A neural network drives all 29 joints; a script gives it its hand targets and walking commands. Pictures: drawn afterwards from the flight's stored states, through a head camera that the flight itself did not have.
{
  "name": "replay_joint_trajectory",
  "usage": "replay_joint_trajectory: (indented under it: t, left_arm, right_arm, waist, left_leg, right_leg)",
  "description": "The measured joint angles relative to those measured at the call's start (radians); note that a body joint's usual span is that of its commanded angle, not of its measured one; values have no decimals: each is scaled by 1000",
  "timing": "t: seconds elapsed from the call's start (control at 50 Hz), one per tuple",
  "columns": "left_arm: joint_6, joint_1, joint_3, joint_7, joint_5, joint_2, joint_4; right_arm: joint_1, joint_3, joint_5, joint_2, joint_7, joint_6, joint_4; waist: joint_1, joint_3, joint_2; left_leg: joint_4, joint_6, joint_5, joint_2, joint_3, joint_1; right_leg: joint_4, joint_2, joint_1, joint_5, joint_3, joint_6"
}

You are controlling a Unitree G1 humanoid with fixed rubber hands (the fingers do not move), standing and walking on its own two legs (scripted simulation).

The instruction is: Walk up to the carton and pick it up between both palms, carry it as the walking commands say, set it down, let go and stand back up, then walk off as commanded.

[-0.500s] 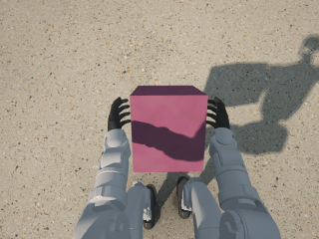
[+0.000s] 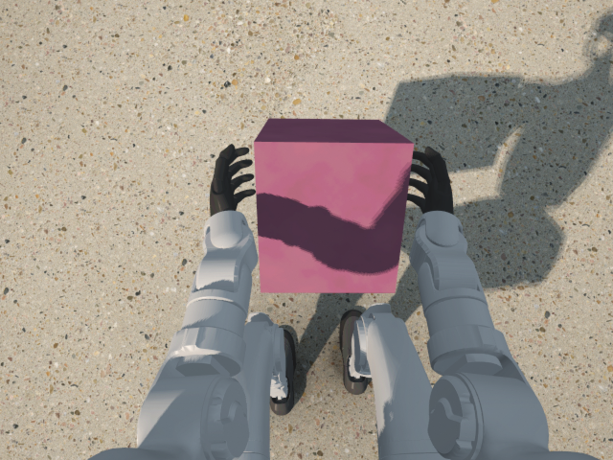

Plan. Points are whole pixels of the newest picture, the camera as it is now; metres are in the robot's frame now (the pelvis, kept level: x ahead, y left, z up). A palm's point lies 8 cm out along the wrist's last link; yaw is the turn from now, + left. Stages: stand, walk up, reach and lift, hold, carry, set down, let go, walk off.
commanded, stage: set down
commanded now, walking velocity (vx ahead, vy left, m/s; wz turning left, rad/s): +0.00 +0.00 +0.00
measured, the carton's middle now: (325, 197) +0.44 -0.01 -0.21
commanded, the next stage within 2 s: none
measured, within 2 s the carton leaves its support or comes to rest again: neither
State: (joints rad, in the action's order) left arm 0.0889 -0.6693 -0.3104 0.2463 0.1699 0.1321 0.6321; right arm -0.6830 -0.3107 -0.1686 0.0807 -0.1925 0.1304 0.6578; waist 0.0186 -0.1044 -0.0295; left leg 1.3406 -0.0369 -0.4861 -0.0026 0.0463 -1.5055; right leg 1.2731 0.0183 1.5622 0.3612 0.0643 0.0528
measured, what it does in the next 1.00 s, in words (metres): lowers itself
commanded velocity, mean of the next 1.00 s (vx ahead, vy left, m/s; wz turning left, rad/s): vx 0.00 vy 0.00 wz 0.00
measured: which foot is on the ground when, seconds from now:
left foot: down 0.00-1.00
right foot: down 0.00-1.00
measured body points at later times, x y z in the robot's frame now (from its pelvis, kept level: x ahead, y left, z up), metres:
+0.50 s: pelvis -0.02 +0.00 -0.08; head +0.26 -0.01 +0.28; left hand +0.45 +0.11 -0.19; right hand +0.44 -0.17 -0.20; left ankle +0.05 +0.10 -0.59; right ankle +0.10 -0.09 -0.59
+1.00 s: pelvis -0.02 -0.01 -0.15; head +0.28 -0.02 +0.19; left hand +0.47 +0.12 -0.27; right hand +0.47 -0.16 -0.28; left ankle +0.05 +0.10 -0.59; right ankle +0.10 -0.09 -0.59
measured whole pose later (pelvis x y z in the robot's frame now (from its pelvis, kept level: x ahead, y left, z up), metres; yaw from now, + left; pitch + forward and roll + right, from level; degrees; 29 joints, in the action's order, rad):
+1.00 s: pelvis -0.02 -0.01 -0.15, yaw +0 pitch +47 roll +1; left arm 0.19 -1.00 -0.36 0.28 0.09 0.02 0.74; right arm -1.06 -0.30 -0.12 -0.03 -0.22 0.21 0.84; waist 0.02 -0.10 -0.02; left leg 1.87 -0.02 -0.61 0.05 0.03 -2.07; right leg 1.79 0.05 2.15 0.45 0.04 0.05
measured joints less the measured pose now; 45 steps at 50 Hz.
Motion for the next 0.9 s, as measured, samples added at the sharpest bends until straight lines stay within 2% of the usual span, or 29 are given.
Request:
replay_joint_trajectory:
  t: [0.28, 0.44, 0.74, 0.9]
  left_arm:
    - [13, -102, 58, 31, -74, -55, 9]
    - [26, -200, 21, 33, -74, -79, 96]
    - [51, -249, 11, 33, -78, -101, 107]
    - [87, -299, -34, 33, -78, -108, 108]
  right_arm:
    - [-98, 11, 87, -47, -13, 0, 7]
    - [-201, 11, 73, -84, -16, 6, 116]
    - [-268, 11, 77, -90, -25, 63, 94]
    - [-342, 11, 54, -104, -25, 68, 162]
  waist:
    - [0, -1, 1]
    - [0, -1, 1]
    - [-1, -1, 7]
    - [-1, -1, 10]
  left_leg:
    - [180, 0, -39, 1, -3, -202]
    - [248, 2, -56, 19, -15, -275]
    - [413, 6, -121, 39, -24, -420]
    - [484, 14, -124, 45, -22, -499]
  right_leg:
    - [176, 1, 203, 34, 0, 0]
    - [239, 9, 279, 44, -3, 0]
    - [402, 39, 440, 92, -22, 0]
    - [476, 37, 522, 93, -22, 0]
